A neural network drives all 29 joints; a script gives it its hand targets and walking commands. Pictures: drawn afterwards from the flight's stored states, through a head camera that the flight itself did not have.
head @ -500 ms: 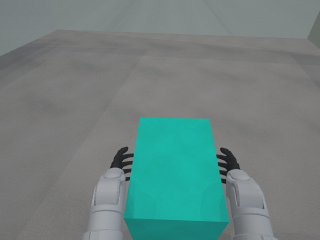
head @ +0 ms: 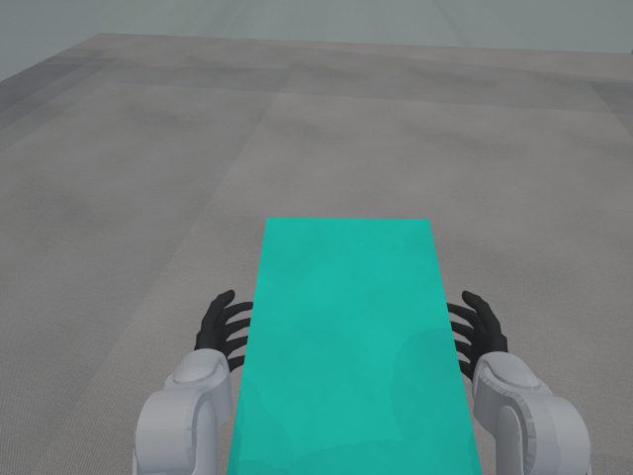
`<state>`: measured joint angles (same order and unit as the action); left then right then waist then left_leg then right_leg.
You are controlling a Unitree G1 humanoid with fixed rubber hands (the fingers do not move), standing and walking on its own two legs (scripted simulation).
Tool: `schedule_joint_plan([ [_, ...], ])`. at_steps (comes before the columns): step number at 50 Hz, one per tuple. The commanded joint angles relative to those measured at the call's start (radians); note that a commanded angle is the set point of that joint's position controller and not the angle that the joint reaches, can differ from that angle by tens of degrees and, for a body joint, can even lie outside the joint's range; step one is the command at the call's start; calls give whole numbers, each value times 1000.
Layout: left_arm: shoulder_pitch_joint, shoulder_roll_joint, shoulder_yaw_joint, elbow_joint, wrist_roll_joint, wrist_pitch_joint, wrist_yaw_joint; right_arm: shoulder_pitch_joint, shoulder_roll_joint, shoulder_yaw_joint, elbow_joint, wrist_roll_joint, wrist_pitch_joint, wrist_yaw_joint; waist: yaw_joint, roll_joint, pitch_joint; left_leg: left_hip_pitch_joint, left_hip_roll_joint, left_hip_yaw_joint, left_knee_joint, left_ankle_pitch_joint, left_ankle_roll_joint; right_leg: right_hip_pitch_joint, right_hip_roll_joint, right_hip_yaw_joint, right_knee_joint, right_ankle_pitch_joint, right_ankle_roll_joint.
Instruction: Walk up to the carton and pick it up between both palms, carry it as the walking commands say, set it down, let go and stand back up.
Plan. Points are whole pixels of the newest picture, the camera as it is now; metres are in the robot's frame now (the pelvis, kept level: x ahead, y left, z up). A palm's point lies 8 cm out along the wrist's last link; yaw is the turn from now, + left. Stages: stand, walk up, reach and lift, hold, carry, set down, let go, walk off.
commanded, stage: carry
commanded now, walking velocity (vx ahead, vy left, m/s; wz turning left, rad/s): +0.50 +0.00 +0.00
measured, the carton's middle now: (345, 361) +0.28 +0.00 +0.02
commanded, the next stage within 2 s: none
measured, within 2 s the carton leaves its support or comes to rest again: neither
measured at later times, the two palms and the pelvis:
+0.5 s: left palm (254, 193) +0.54 +0.16 +0.09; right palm (437, 197) +0.52 -0.14 +0.10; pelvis +0.29 +0.02 +0.00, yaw -4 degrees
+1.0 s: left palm (335, 118) +0.80 +0.03 +0.10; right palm (480, 132) +0.75 -0.27 +0.09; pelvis +0.55 -0.08 +0.01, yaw -10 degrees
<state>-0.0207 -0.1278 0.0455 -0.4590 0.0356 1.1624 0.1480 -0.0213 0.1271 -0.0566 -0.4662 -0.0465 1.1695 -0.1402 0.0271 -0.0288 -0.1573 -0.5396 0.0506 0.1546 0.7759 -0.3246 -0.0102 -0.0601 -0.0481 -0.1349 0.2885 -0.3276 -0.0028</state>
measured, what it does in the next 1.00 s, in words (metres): walks ahead: left foot, then right foot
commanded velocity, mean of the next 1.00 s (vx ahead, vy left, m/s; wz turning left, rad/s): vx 0.32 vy -0.07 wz -0.22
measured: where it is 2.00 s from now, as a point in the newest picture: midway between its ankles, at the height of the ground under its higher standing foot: (373, 264)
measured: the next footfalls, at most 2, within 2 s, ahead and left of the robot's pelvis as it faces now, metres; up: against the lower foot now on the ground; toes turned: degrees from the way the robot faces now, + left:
left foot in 0.10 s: +0.23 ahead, +0.11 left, +0.00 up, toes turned +12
right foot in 0.64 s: +0.58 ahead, -0.10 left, +0.00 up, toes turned -14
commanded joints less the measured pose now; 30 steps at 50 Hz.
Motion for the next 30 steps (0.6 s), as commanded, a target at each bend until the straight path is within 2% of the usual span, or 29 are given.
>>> schedule_joint_plan([
  [1,-375,-741,-584,-145,-286,13,-103,-358,765,589,-108,248,6,74,1,-124,-44,15,-25,65,-200,142,7,94,-210,84,-84,443,-112],
  [3,-360,-706,-582,-169,-289,28,-96,-334,743,582,-123,244,18,63,-12,-127,-60,217,-63,113,-269,228,25,8,-203,27,-10,543,-85],
  [4,-357,-691,-583,-179,-290,37,-93,-322,733,575,-123,244,24,57,-20,-110,-93,350,-72,136,-300,235,36,-38,-188,-12,73,566,-66],
  [5,-356,-678,-587,-185,-286,47,-92,-299,716,566,-108,242,30,50,-35,-55,-162,535,-65,112,-305,167,62,-116,-157,-41,233,556,-36],
  [6,-358,-658,-585,-179,-277,58,-93,-287,694,554,-98,234,34,45,-54,27,-205,686,83,-123,-353,-16,109,-281,-121,-40,457,430,9],
  [7,-356,-663,-584,-187,-273,64,-93,-297,684,543,-89,240,35,42,-53,268,-246,813,383,-647,-551,-103,212,-536,20,-55,792,32,62],
  [8,-344,-690,-589,-161,-278,67,-96,-304,700,555,-103,254,37,46,-42,219,-222,793,425,-717,-607,-52,253,-631,15,75,951,-142,38],
  [9,-363,-731,-607,-147,-286,64,-105,-320,741,562,-113,249,35,49,-47,139,-192,713,402,-608,-585,45,260,-661,-37,113,1030,-115,21],
  [10,-370,-775,-610,-137,-290,55,-115,-353,789,585,-122,256,28,60,-42,54,-169,633,366,-513,-586,67,242,-648,-66,134,1030,-67,10],
  [11,-371,-813,-605,-127,-284,42,-122,-385,822,608,-133,271,19,73,-36,9,-135,542,332,-421,-605,46,211,-632,-92,144,967,-15,7],
  [12,-361,-835,-598,-117,-273,32,-124,-374,841,616,-117,278,15,85,-30,27,-127,491,302,-343,-627,13,179,-611,-110,137,886,22,8],
  [13,-354,-843,-595,-120,-264,21,-124,-380,848,629,-122,290,8,94,-28,63,-121,476,287,-298,-639,8,164,-603,-104,113,815,46,9],
  [16,-311,-830,-591,-111,-234,5,-110,-369,807,638,-125,303,1,108,-28,129,-94,487,255,-202,-679,20,148,-607,-95,55,633,116,29],
  [19,-312,-797,-597,-108,-219,7,-98,-352,768,629,-118,294,-2,108,-34,122,-32,528,236,-52,-644,327,97,-603,-64,6,455,247,29],
  [22,-338,-788,-631,-134,-235,17,-96,-320,735,602,-133,284,1,108,-39,159,-7,589,235,53,-578,621,59,-591,-32,-38,348,344,14],
  [25,-363,-770,-659,-176,-258,32,-96,-302,710,581,-158,281,14,105,-38,186,20,660,258,99,-514,863,44,-603,0,-56,291,385,-5],
  [27,-365,-753,-666,-187,-260,41,-98,-301,699,576,-169,277,24,105,-32,203,7,674,254,144,-437,998,25,-536,42,-85,237,376,-28],
  [29,-362,-735,-661,-188,-257,51,-102,-289,689,571,-174,272,33,105,-32,217,-28,667,247,170,-294,1087,5,-415,105,-133,177,355,-46],
  [30,-370,-732,-660,-188,-256,57,-105,-277,686,573,-177,270,35,106,-33,212,-58,641,245,169,-176,1089,-3,-321,133,-146,131,352,-59],
])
